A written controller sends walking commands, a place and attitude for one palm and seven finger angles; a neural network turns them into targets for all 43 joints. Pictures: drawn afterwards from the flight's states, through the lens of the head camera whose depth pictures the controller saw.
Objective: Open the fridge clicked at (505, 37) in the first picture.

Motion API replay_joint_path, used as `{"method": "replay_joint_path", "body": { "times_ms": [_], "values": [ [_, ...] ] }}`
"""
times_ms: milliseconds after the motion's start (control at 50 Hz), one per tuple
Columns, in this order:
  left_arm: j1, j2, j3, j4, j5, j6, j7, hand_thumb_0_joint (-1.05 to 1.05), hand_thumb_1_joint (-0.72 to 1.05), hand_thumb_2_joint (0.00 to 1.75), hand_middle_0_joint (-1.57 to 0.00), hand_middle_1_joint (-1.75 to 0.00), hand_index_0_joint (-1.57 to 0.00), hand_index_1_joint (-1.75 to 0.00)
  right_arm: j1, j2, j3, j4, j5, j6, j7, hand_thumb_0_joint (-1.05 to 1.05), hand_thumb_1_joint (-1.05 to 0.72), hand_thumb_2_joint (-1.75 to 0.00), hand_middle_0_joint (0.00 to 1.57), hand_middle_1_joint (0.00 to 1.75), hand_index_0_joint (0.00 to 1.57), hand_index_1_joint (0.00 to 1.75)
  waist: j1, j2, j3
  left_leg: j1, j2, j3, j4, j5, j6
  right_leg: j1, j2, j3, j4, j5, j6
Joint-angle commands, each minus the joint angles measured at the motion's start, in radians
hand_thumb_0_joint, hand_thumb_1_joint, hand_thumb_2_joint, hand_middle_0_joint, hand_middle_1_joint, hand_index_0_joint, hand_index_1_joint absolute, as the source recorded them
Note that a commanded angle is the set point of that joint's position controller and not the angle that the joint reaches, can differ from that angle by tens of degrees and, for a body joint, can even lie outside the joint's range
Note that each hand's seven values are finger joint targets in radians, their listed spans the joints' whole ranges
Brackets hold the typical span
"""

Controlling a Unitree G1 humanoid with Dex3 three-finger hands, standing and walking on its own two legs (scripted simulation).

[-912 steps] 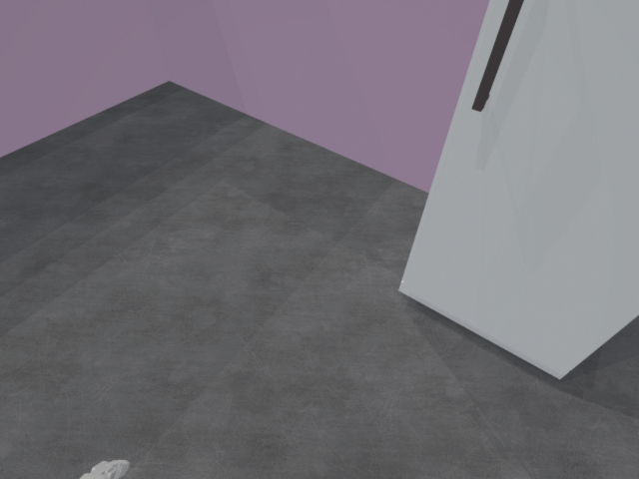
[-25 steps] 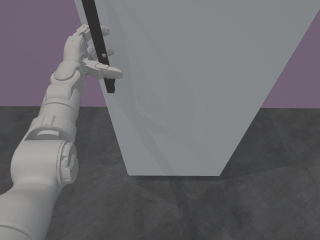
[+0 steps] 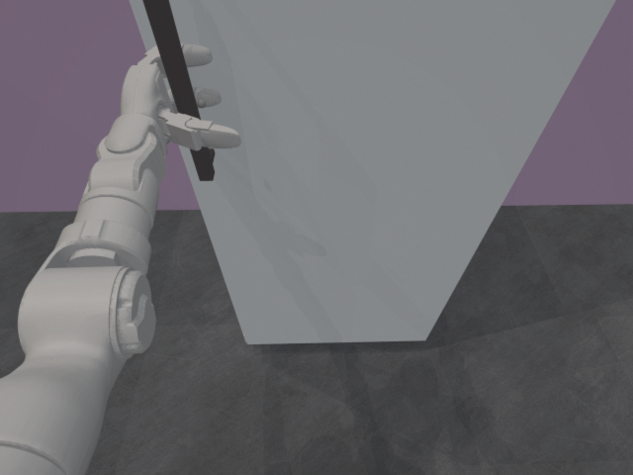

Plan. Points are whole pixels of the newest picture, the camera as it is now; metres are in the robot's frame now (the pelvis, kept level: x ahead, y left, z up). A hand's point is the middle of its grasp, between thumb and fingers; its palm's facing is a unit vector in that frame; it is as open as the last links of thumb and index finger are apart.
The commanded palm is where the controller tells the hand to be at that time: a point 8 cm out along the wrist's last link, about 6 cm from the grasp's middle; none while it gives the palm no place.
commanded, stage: grip the handle and tug to test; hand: left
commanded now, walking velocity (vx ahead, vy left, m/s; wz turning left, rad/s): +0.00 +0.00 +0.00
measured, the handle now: (180, 64) +0.54 +0.14 +0.24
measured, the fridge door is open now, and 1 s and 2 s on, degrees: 0 0 0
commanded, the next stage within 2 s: pull the door a little, standing still in 1.48 s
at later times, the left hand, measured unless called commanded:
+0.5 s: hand (200, 103) +0.50 +0.12 +0.22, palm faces -0.02 -1.00 +0.01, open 9.6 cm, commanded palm +0.47 +0.17 +0.22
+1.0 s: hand (203, 104) +0.50 +0.12 +0.21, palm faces -0.02 -1.00 +0.01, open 5.0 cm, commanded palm +0.47 +0.17 +0.22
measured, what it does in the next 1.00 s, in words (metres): stands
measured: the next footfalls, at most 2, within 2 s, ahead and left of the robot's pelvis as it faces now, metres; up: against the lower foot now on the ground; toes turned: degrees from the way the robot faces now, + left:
none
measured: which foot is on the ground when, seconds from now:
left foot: down 0.00-1.00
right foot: down 0.00-1.00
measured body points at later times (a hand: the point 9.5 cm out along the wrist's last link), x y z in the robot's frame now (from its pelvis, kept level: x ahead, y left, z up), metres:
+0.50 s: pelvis +0.01 +0.00 +0.00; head +0.03 -0.01 +0.45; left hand +0.49 +0.17 +0.22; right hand +0.06 -0.26 -0.12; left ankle +0.04 +0.12 -0.73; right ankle -0.03 -0.10 -0.73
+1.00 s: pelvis +0.02 +0.00 +0.00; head +0.04 -0.01 +0.45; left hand +0.50 +0.17 +0.21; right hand +0.07 -0.26 -0.12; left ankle +0.04 +0.12 -0.73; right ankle -0.03 -0.10 -0.73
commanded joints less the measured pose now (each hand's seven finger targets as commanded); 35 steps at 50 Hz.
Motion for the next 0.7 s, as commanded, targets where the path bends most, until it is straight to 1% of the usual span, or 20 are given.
{"method": "replay_joint_path", "body": {
  "times_ms": [0,40,60,80,140,180,220,240,260,280,320,340,400,440,460,500,520,620,640,680],
  "values": [
    [-0.578,0.158,0.001,-0.25,-0.003,-0.07,0.011,0.0,-0.5,0.3,-0.3,-1.2,-0.3,-1.2,0.056,-0.145,-0.055,-0.085,-0.002,-0.043,-0.008,0.0,-0.9,-0.9,0.2,0.3,0.2,0.3,-0.025,-0.012,-0.357,0.337,-0.012,-0.032,-0.029,0.158,0.041,-0.062,0.0,0.025,-0.098,0.259,0.02],
    [-0.58,0.154,-0.009,-0.235,-0.003,-0.073,0.013,0.0,-0.5,0.3,-0.3,-1.2,-0.3,-1.2,0.066,-0.146,-0.053,-0.077,-0.004,-0.041,-0.008,0.0,-0.9,-0.9,0.2,0.3,0.2,0.3,-0.031,-0.018,-0.338,0.325,-0.013,-0.033,-0.031,0.159,0.041,-0.056,-0.002,0.019,-0.099,0.252,0.019],
    [-0.587,0.16,0.001,-0.263,-0.004,-0.077,0.015,0.0,-0.45,0.32,-0.3,-1.21,-0.3,-1.21,0.059,-0.147,-0.055,-0.08,-0.002,-0.042,-0.007,0.0,-0.9,-0.9,0.2,0.3,0.2,0.3,-0.027,-0.028,-0.355,0.336,-0.011,-0.034,-0.032,0.166,0.04,-0.054,0.001,0.022,-0.095,0.264,0.019],
    [-0.59,0.136,-0.016,-0.272,-0.004,-0.078,0.013,0.0,-0.41,0.34,-0.31,-1.21,-0.31,-1.21,0.053,-0.144,-0.056,-0.081,-0.002,-0.046,-0.005,0.0,-0.9,-0.9,0.2,0.3,0.2,0.3,-0.028,-0.014,-0.359,0.35,-0.012,-0.034,-0.033,0.172,0.04,-0.059,0.001,0.021,-0.095,0.268,0.019],
    [-0.562,0.171,0.014,-0.28,-0.006,-0.085,0.017,0.0,-0.27,0.4,-0.32,-1.23,-0.32,-1.23,0.055,-0.146,-0.057,-0.08,-0.002,-0.044,-0.005,0.0,-0.9,-0.9,0.2,0.3,0.2,0.3,-0.014,-0.013,-0.373,0.354,-0.011,-0.031,-0.03,0.191,0.04,-0.034,-0.001,0.02,-0.094,0.279,0.015],
    [-0.538,0.16,0.017,-0.307,-0.011,-0.085,0.013,0.0,-0.17,0.44,-0.33,-1.25,-0.33,-1.25,0.04,-0.142,-0.055,-0.089,-0.001,-0.049,-0.004,0.0,-0.9,-0.9,0.2,0.3,0.2,0.3,-0.001,-0.006,-0.387,0.366,-0.012,-0.029,-0.032,0.213,0.038,-0.021,0.003,0.021,-0.089,0.311,0.014],
    [-0.533,0.176,0.029,-0.316,-0.012,-0.084,0.01,0.0,-0.08,0.48,-0.35,-1.26,-0.35,-1.26,0.037,-0.142,-0.055,-0.089,0.0,-0.046,-0.004,0.0,-0.9,-0.9,0.2,0.3,0.2,0.3,0.0,-0.01,-0.381,0.362,-0.012,-0.023,-0.033,0.221,0.039,-0.008,0.003,0.023,-0.09,0.331,0.015],
    [-0.495,0.188,0.042,-0.301,-0.014,-0.081,0.011,0.0,-0.03,0.5,-0.35,-1.27,-0.35,-1.27,0.041,-0.144,-0.054,-0.093,-0.002,-0.042,-0.005,0.0,-0.9,-0.9,0.2,0.3,0.2,0.3,0.009,-0.043,-0.366,0.337,-0.015,-0.021,-0.034,0.22,0.043,0.014,0.002,0.02,-0.093,0.334,0.016],
    [-0.508,0.197,0.046,-0.327,-0.013,-0.081,0.01,0.0,0.01,0.52,-0.35,-1.27,-0.35,-1.27,0.03,-0.144,-0.054,-0.096,0.002,-0.041,-0.005,0.0,-0.9,-0.9,0.2,0.3,0.2,0.3,0.008,-0.024,-0.367,0.343,-0.014,-0.016,-0.038,0.229,0.042,0.016,0.002,0.024,-0.09,0.354,0.015],
    [-0.496,0.165,0.021,-0.337,-0.012,-0.078,0.007,0.0,0.06,0.54,-0.36,-1.28,-0.36,-1.28,0.023,-0.14,-0.053,-0.102,0.003,-0.041,-0.003,0.0,-0.9,-0.9,0.2,0.3,0.2,0.3,0.01,-0.014,-0.365,0.354,-0.015,-0.019,-0.038,0.239,0.04,0.011,0.003,0.02,-0.087,0.358,0.013],
    [-0.484,0.163,0.023,-0.358,-0.01,-0.071,0.007,0.0,0.15,0.58,-0.37,-1.29,-0.37,-1.29,0.017,-0.138,-0.054,-0.106,0.004,-0.042,-0.003,0.0,-0.9,-0.9,0.2,0.3,0.2,0.3,0.012,-0.001,-0.366,0.37,-0.012,-0.018,-0.037,0.24,0.038,0.001,0.004,0.021,-0.091,0.35,0.014],
    [-0.457,0.17,0.029,-0.36,-0.011,-0.069,0.01,0.0,0.2,0.6,-0.38,-1.3,-0.38,-1.3,0.022,-0.141,-0.055,-0.11,0.002,-0.039,-0.004,0.0,-0.9,-0.9,0.2,0.3,0.2,0.3,0.018,-0.026,-0.37,0.362,-0.014,-0.017,-0.036,0.255,0.041,0.025,0.003,0.017,-0.091,0.359,0.012],
    [-0.454,0.123,-0.003,-0.368,-0.016,-0.046,0.008,0.0,0.34,0.66,-0.39,-1.32,-0.39,-1.32,0.002,-0.135,-0.054,-0.113,0.008,-0.035,-0.004,0.0,-0.9,-0.9,0.2,0.3,0.2,0.3,0.013,-0.03,-0.338,0.367,-0.011,-0.018,-0.042,0.245,0.039,0.004,0.005,0.017,-0.095,0.355,0.014],
    [-0.453,0.128,-0.001,-0.378,-0.017,-0.037,0.012,0.0,0.43,0.7,-0.4,-1.33,-0.4,-1.33,0.006,-0.138,-0.055,-0.113,0.006,-0.031,-0.006,0.0,-0.9,-0.9,0.2,0.3,0.2,0.3,0.01,-0.043,-0.334,0.37,-0.01,-0.017,-0.041,0.263,0.042,0.015,0.003,0.013,-0.095,0.365,0.014],
    [-0.447,0.12,-0.003,-0.391,-0.018,-0.03,0.013,0.0,0.48,0.72,-0.41,-1.34,-0.41,-1.34,-0.005,-0.136,-0.054,-0.117,0.009,-0.03,-0.005,0.0,-0.9,-0.9,0.2,0.3,0.2,0.3,0.02,-0.017,-0.346,0.38,-0.013,-0.018,-0.042,0.267,0.04,0.011,0.004,0.018,-0.094,0.371,0.013],
    [-0.458,0.131,0.006,-0.388,-0.018,-0.019,0.013,0.0,0.57,0.76,-0.42,-1.35,-0.42,-1.35,-0.006,-0.135,-0.054,-0.112,0.007,-0.027,-0.007,0.0,-0.9,-0.9,0.2,0.3,0.2,0.3,0.017,-0.017,-0.353,0.388,-0.013,-0.018,-0.038,0.274,0.04,0.009,0.003,0.019,-0.095,0.382,0.013],
    [-0.463,0.142,0.016,-0.388,-0.018,-0.018,0.014,0.0,0.62,0.78,-0.42,-1.36,-0.42,-1.36,-0.003,-0.136,-0.055,-0.11,0.007,-0.024,-0.008,0.0,-0.9,-0.9,0.2,0.3,0.2,0.3,0.013,-0.042,-0.35,0.383,-0.013,-0.018,-0.04,0.274,0.041,0.016,0.003,0.018,-0.096,0.385,0.015],
    [-0.444,0.124,0.002,-0.386,-0.017,-0.003,0.013,0.0,0.85,0.88,-0.44,-1.39,-0.44,-1.39,-0.013,-0.132,-0.052,-0.116,0.006,-0.013,-0.008,0.0,-0.9,-0.9,0.2,0.3,0.2,0.3,0.017,-0.017,-0.347,0.38,-0.017,-0.014,-0.036,0.29,0.041,0.022,-0.001,0.02,-0.094,0.407,0.014],
    [-0.44,0.129,0.002,-0.381,-0.017,-0.003,0.015,0.0,0.9,0.9,-0.45,-1.4,-0.45,-1.4,-0.008,-0.134,-0.052,-0.116,0.005,-0.009,-0.01,0.0,-0.9,-0.9,0.2,0.3,0.2,0.3,0.015,-0.038,-0.34,0.37,-0.018,-0.015,-0.037,0.288,0.043,0.033,-0.002,0.017,-0.096,0.404,0.014],
    [-0.453,0.142,0.015,-0.363,-0.017,0.003,0.015,0.0,0.9,0.9,-0.45,-1.4,-0.45,-1.4,-0.011,-0.133,-0.052,-0.114,0.005,-0.006,-0.011,0.0,-0.9,-0.9,0.2,0.3,0.2,0.3,0.015,-0.039,-0.337,0.36,-0.02,-0.014,-0.036,0.278,0.044,0.028,-0.002,0.022,-0.096,0.409,0.016]
  ]
}}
